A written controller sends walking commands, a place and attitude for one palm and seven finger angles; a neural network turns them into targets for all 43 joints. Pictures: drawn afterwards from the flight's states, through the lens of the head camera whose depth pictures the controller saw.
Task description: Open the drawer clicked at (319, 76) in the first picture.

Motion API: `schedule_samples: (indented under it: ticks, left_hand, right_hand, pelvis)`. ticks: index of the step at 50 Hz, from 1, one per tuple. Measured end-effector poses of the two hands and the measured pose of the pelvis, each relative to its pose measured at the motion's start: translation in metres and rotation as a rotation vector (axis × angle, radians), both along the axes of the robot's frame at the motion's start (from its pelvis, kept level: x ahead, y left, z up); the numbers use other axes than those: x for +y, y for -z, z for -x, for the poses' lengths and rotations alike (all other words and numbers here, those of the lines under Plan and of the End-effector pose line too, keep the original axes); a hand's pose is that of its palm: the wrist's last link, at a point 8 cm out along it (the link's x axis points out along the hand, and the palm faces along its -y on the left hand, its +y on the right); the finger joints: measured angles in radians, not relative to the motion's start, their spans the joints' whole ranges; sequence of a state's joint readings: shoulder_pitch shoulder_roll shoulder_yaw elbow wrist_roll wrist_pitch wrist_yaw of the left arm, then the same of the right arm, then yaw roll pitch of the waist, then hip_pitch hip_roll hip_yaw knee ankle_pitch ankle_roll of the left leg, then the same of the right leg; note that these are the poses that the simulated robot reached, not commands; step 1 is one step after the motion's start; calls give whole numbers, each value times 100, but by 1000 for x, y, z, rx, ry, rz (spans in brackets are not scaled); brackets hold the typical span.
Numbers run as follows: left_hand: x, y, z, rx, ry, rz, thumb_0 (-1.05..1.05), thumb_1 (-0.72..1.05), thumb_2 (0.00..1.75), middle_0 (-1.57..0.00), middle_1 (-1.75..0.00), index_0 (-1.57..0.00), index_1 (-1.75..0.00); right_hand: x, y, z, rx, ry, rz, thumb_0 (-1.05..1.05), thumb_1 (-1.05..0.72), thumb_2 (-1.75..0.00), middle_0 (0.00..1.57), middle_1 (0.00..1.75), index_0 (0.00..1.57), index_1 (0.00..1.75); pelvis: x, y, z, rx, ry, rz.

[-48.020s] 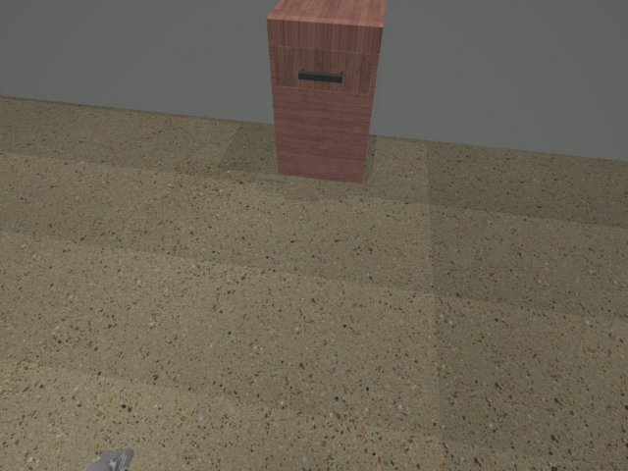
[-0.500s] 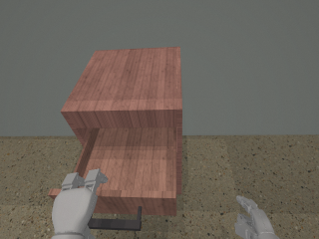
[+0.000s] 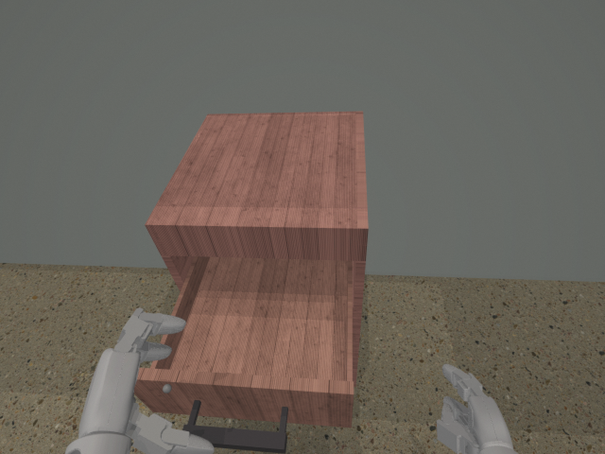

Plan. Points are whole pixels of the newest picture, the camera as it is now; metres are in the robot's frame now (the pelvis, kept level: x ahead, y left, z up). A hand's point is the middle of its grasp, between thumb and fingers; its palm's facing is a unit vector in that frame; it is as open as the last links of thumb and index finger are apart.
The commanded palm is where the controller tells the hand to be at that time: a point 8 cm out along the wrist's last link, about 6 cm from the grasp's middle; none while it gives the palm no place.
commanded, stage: draw the hand back to the body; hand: left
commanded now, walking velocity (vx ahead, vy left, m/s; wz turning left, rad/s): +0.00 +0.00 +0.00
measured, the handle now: (236, 424) +0.22 +0.16 -0.19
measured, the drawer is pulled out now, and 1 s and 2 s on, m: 0.26 0.26 0.26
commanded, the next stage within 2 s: step back with the hand held close in 0.88 s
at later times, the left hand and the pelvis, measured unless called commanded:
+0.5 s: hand (77, 348) +0.18 +0.23 +0.16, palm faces +0.34 -0.85 -0.39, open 10.2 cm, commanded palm +0.13 +0.29 +0.19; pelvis +0.01 +0.01 +0.02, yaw +2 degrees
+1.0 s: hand (62, 345) +0.17 +0.24 +0.18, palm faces +0.39 -0.83 -0.39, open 7.4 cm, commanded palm +0.12 +0.28 +0.20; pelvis +0.00 +0.00 +0.03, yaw +2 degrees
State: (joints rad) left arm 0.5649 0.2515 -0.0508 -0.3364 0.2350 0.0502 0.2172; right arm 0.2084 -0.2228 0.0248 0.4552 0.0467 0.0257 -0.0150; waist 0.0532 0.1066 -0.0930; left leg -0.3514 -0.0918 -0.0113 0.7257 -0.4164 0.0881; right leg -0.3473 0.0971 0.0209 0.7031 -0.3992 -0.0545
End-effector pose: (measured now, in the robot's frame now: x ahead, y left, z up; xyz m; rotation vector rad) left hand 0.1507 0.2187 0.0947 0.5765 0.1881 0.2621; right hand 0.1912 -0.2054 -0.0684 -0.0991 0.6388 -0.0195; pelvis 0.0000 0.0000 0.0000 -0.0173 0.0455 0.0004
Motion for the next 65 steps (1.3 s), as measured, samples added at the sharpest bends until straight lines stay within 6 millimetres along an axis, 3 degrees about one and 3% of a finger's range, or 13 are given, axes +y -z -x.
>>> schedule_samples:
  ticks: [3,6,13,32,39,45,56,65]
  left_hand:
    - [0,-10,3,-61,6,189,-1,-40,33,-31,-115,-31,-114]
    - [8,-26,4,-122,19,236,-1,-33,36,-30,-110,-30,-109]
    - [37,-54,3,-182,-10,187,-1,-12,46,-28,-96,-28,-96]
    - [69,-108,17,-352,-58,60,0,53,74,-24,-54,-24,-54]
    - [62,-101,18,-325,-52,97,1,76,83,-22,-40,-22,-39]
    - [60,-97,20,-300,-52,97,1,85,87,-21,-34,-22,-33]
    - [63,-117,15,-378,-33,-15,1,89,89,-21,-31,-21,-30]
    - [52,-80,23,-223,8,61,1,90,89,-21,-31,-21,-30]
  right_hand:
    - [4,-8,5,-18,3,31,1,-90,-90,20,30,20,30]
    - [6,-12,7,-16,-5,57,1,-90,-90,20,30,20,30]
    - [4,-12,9,18,-9,74,1,-90,-90,20,30,20,30]
    - [5,-27,-10,-20,-14,82,1,-90,-90,20,30,20,30]
    - [5,-26,-7,-6,-24,75,1,-90,-90,20,30,20,30]
    - [1,-23,0,22,-20,83,1,-90,-90,20,30,20,30]
    - [-16,-21,7,69,-6,132,1,-90,-90,20,30,20,30]
    - [-39,-23,26,130,68,193,1,-90,-90,20,30,20,30]
  pelvis:
    - [0,-5,-7,-26,-18,-2]
    - [0,-10,-10,-42,-33,2]
    - [4,-18,-7,-46,-37,7]
    - [7,-27,-3,-74,-40,6]
    - [5,-28,-1,-72,-39,4]
    - [1,-28,0,-72,-38,3]
    - [-7,-28,7,-36,-53,12]
    - [-7,-25,18,11,-50,16]
